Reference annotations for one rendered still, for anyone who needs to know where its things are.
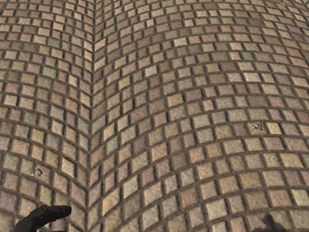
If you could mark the robot left hand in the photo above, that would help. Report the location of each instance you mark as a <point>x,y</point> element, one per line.
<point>42,216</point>

